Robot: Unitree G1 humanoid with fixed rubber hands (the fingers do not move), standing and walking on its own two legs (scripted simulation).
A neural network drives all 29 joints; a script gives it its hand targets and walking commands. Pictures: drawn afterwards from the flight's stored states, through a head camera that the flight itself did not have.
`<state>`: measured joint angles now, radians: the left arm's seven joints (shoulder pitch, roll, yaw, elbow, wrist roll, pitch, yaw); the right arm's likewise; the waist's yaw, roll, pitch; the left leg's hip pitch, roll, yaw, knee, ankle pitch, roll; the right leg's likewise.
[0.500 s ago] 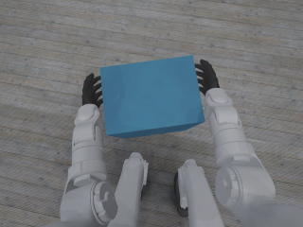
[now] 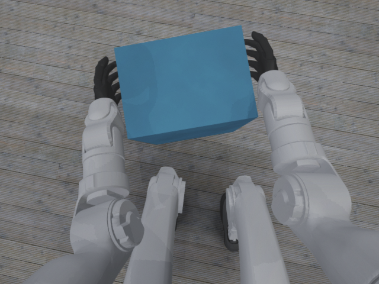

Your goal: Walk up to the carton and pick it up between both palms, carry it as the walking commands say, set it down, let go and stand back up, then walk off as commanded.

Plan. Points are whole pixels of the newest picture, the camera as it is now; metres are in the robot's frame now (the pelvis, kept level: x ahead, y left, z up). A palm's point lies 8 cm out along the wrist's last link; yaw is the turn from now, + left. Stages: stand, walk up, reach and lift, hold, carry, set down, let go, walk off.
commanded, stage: set down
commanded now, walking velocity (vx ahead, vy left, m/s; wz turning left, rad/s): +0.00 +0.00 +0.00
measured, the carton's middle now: (188, 100) +0.46 +0.07 -0.17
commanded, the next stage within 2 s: none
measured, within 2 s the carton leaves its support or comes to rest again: rests again in 1.80 s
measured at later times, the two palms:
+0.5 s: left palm (121, 102) +0.45 +0.23 -0.18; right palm (252, 79) +0.52 -0.08 -0.18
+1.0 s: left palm (130, 104) +0.47 +0.23 -0.26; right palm (243, 84) +0.54 -0.07 -0.26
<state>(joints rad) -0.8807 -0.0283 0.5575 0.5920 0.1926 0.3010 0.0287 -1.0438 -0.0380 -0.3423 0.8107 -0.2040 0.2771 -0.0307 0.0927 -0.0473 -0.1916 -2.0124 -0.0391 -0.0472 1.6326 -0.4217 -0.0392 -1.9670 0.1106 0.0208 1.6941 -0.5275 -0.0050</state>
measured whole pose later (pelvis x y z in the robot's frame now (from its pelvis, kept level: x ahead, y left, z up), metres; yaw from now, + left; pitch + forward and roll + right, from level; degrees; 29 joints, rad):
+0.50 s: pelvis -0.01 +0.00 -0.07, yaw +0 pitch +47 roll +0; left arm -1.03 0.02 0.55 0.62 0.16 0.30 0.05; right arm -1.22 -0.12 -0.30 0.87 -0.15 0.27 -0.05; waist 0.10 -0.05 -0.06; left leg -2.23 -0.04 -0.03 1.85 -0.44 -0.04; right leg -2.19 0.12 0.02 1.92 -0.55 0.01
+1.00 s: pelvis -0.01 +0.00 -0.12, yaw +0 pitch +44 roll +1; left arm -1.16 0.12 0.47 0.74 0.05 0.24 0.09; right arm -1.37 -0.20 -0.18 0.98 -0.04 0.22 -0.09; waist 0.11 -0.04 0.11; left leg -2.34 -0.04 -0.02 2.04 -0.46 -0.05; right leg -2.30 0.13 0.01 2.11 -0.58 0.01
